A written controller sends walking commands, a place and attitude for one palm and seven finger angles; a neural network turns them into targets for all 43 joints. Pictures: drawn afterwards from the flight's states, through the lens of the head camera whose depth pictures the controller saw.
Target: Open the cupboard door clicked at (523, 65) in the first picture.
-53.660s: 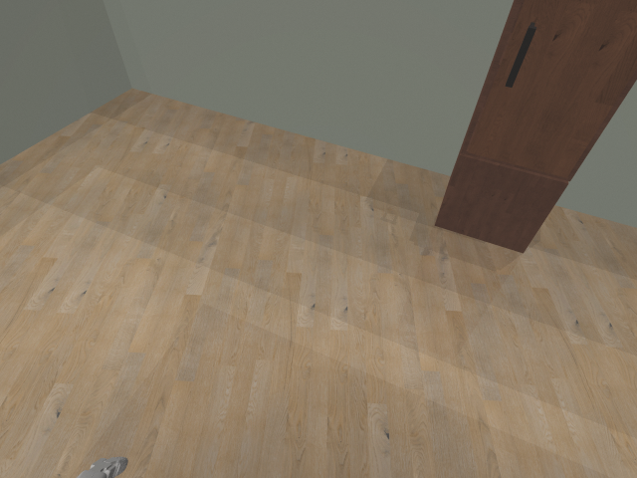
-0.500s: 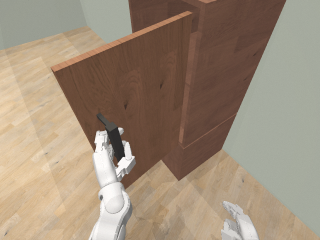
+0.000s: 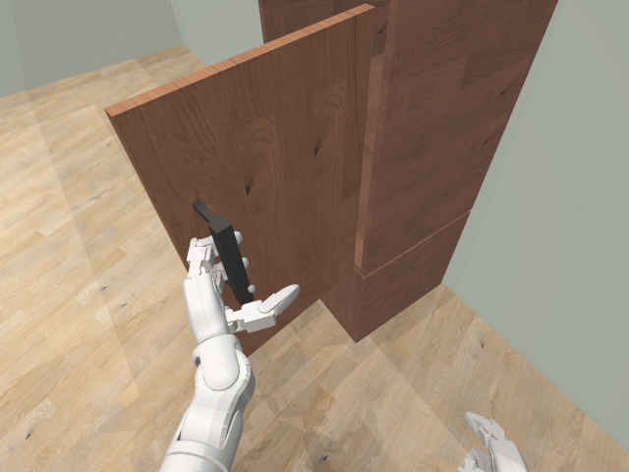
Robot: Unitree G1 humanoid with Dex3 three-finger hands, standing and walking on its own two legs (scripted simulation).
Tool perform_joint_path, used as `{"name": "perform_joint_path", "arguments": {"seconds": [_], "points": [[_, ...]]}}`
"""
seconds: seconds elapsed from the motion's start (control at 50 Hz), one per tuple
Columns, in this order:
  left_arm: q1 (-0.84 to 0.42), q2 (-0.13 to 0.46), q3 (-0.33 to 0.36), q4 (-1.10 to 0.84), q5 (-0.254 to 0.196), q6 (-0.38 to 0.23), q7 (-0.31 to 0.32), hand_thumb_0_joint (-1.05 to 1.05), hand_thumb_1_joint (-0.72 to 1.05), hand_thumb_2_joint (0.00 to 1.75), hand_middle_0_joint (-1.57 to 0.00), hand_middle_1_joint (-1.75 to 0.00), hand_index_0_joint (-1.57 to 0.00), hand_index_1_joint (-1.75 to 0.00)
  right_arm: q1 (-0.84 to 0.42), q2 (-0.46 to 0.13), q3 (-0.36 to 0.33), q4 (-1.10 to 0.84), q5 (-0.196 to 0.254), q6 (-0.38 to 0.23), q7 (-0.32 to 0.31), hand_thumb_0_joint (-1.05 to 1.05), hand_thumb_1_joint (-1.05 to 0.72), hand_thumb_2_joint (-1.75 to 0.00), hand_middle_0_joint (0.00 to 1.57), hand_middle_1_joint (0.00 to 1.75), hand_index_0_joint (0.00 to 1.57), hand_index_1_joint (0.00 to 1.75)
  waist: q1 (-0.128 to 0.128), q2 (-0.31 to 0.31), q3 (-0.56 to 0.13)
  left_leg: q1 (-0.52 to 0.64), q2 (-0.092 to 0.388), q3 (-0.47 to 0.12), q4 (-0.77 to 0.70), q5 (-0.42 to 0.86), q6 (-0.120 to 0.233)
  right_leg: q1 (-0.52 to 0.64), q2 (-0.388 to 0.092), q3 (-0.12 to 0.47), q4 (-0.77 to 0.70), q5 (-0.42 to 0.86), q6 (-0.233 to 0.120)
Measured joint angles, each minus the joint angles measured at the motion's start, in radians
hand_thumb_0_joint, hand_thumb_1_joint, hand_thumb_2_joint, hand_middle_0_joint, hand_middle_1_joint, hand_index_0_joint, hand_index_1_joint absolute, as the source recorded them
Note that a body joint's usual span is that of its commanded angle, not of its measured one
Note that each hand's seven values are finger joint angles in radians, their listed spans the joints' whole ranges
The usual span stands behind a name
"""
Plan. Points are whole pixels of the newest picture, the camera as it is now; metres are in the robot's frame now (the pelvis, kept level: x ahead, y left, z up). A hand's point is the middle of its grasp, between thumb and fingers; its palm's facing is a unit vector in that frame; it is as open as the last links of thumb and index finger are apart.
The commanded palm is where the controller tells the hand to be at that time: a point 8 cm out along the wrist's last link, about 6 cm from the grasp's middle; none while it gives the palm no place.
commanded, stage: open thumb and fingers to let go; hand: left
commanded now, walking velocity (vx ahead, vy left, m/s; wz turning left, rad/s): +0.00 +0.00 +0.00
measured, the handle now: (224, 256) +0.38 +0.14 +0.07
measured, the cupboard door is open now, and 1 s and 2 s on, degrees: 98 98 98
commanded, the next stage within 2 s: slide the hand sideways off the handle in 0.38 s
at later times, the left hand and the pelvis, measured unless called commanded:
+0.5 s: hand (254, 283) +0.34 +0.09 +0.07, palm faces +0.36 -0.93 -0.01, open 15.4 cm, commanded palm +0.29 +0.14 +0.06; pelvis -0.02 +0.04 -0.01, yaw -1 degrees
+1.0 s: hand (238, 323) +0.28 +0.11 +0.06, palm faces -0.08 -1.00 -0.01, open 16.4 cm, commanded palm +0.26 +0.17 +0.06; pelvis -0.01 +0.04 +0.00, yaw -2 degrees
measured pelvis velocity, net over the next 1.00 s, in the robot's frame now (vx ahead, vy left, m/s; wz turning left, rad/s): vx -0.01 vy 0.04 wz -0.03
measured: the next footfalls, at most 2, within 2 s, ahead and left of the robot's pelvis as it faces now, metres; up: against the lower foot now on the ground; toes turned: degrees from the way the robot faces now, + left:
none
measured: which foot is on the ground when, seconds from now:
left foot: down 0.00-1.00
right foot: down 0.00-1.00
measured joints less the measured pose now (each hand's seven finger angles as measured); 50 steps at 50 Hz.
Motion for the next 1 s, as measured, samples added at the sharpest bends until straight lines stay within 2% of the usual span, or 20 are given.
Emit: {"name": "perform_joint_path", "arguments": {"seconds": [0.08,0.18,0.42,0.5,0.52,0.54,0.62,0.64,0.68,0.72,0.76,0.8,0.9,1.0], "points": [[-0.027,-0.007,-0.008,0.032,0.011,-0.014,0.021,0.01,-0.27,0.4,-0.3,-1.2,-0.3,-1.2,-0.003,0.006,0.003,-0.001,-0.001,-0.01,0.005,0.01,-0.91,-0.9,0.2,0.3,0.2,0.3,-0.001,0.001,-0.001,-0.012,-0.002,0.006,0.017,-0.001,0.008,-0.01,-0.003,0.006,0.008,0.007,0.006],[-0.075,-0.014,-0.013,0.072,0.024,-0.023,0.049,0.0,-0.41,0.34,-0.28,-1.08,-0.28,-1.08,-0.007,0.014,0.011,0.003,-0.003,-0.016,0.007,0.01,-0.91,-0.9,0.2,0.3,0.2,0.3,-0.002,-0.001,0.002,-0.027,-0.007,0.011,0.035,-0.001,0.019,-0.021,-0.007,0.012,0.016,0.014,0.015],[-0.153,-0.05,-0.049,0.139,0.061,-0.013,0.107,-0.01,-0.5,0.3,-0.22,-0.61,-0.22,-0.59,-0.001,0.024,0.021,0.015,-0.01,-0.015,0.016,0.01,-0.91,-0.9,0.2,0.3,0.2,0.3,0.001,-0.003,0.003,-0.057,-0.018,0.028,0.058,-0.003,0.044,-0.047,-0.018,0.029,0.023,0.027,0.038],[-0.16,-0.053,-0.055,0.144,0.067,-0.007,0.119,-0.01,-0.5,0.3,-0.28,-0.55,-0.26,-0.54,-0.002,0.026,0.021,0.021,-0.012,-0.009,0.016,0.01,-0.91,-0.9,0.2,0.3,0.2,0.3,0.005,-0.005,0.0,-0.063,-0.02,0.031,0.063,-0.005,0.049,-0.053,-0.021,0.033,0.026,0.028,0.043],[-0.155,-0.048,-0.057,0.138,0.075,-0.006,0.104,-0.01,-0.5,0.3,-0.28,-0.54,-0.26,-0.53,-0.002,0.027,0.022,0.021,-0.012,-0.009,0.017,0.01,-0.91,-0.9,0.2,0.3,0.2,0.3,0.005,-0.007,0.001,-0.063,-0.022,0.032,0.064,-0.005,0.05,-0.053,-0.022,0.033,0.027,0.028,0.044],[-0.144,-0.033,-0.057,0.131,0.079,-0.016,0.058,-0.01,-0.5,0.3,-0.28,-0.52,-0.24,-0.52,0.002,0.027,0.023,0.017,-0.009,-0.009,0.017,0.01,-0.91,-0.9,0.2,0.3,0.2,0.3,0.005,-0.01,0.003,-0.064,-0.023,0.032,0.066,-0.005,0.051,-0.054,-0.024,0.033,0.03,0.028,0.044],[-0.116,0.092,-0.078,0.114,0.062,-0.07,-0.202,-0.01,-0.5,0.3,-0.24,-0.44,-0.15,-0.43,0.029,0.017,0.025,-0.008,0.012,-0.02,0.007,0.01,-0.91,-0.9,0.2,0.3,0.2,0.3,0.012,-0.011,0.013,-0.062,-0.027,0.027,0.075,-0.008,0.055,-0.049,-0.027,0.029,0.037,0.024,0.046],[-0.115,0.122,-0.085,0.112,0.042,-0.079,-0.267,-0.01,-0.5,0.3,-0.23,-0.42,-0.13,-0.41,0.035,0.012,0.027,-0.013,0.022,-0.025,0.003,0.01,-0.91,-0.9,0.2,0.3,0.21,0.3,0.013,-0.008,0.018,-0.057,-0.027,0.025,0.077,-0.009,0.056,-0.042,-0.028,0.027,0.035,0.024,0.047],[-0.117,0.158,-0.096,0.108,-0.026,-0.078,-0.375,-0.01,-0.5,0.3,-0.21,-0.38,-0.11,-0.38,0.045,-0.003,0.03,-0.022,0.044,-0.038,-0.006,0.01,-0.91,-0.9,0.2,0.3,0.2,0.3,0.015,0.004,0.032,-0.043,-0.027,0.021,0.076,-0.009,0.058,-0.022,-0.028,0.023,0.026,0.027,0.05],[-0.117,0.158,-0.092,0.104,-0.096,-0.059,-0.441,-0.01,-0.5,0.3,-0.19,-0.36,-0.1,-0.36,0.052,-0.016,0.034,-0.026,0.062,-0.051,-0.012,0.01,-0.91,-0.9,0.2,0.3,0.2,0.3,0.016,0.012,0.039,-0.026,-0.028,0.022,0.065,-0.007,0.061,-0.003,-0.028,0.024,0.011,0.032,0.054],[-0.108,0.135,-0.079,0.097,-0.137,-0.039,-0.459,-0.01,-0.51,0.3,-0.18,-0.34,-0.1,-0.34,0.057,-0.022,0.037,-0.03,0.072,-0.063,-0.013,0.01,-0.91,-0.9,0.2,0.3,0.2,0.3,0.017,0.012,0.039,-0.012,-0.031,0.027,0.05,-0.002,0.064,0.009,-0.029,0.029,-0.002,0.038,0.058],[-0.092,0.11,-0.067,0.084,-0.143,-0.027,-0.448,-0.01,-0.51,0.3,-0.16,-0.33,-0.11,-0.33,0.062,-0.022,0.039,-0.039,0.072,-0.073,-0.006,0.01,-0.91,-0.9,0.2,0.3,0.2,0.3,0.017,0.006,0.034,-0.003,-0.034,0.034,0.037,0.001,0.066,0.012,-0.032,0.036,-0.008,0.04,0.061],[0.001,0.088,-0.068,0.0,-0.08,-0.045,-0.408,-0.01,-0.5,0.3,-0.12,-0.31,-0.13,-0.31,0.069,-0.01,0.037,-0.077,0.059,-0.082,0.032,0.01,-0.91,-0.9,0.2,0.3,0.2,0.3,0.015,-0.014,0.019,-0.001,-0.032,0.05,0.032,-0.006,0.066,0.002,-0.029,0.052,-0.001,0.031,0.061],[0.11,0.113,-0.077,-0.098,-0.053,-0.052,-0.427,-0.01,-0.5,0.3,-0.12,-0.3,-0.13,-0.3,0.059,-0.001,0.04,-0.103,0.054,-0.071,0.043,0.01,-0.91,-0.9,0.2,0.3,0.2,0.3,0.018,-0.018,0.019,0.004,-0.024,0.052,0.044,-0.025,0.063,0.003,-0.021,0.055,0.012,0.015,0.058]]}}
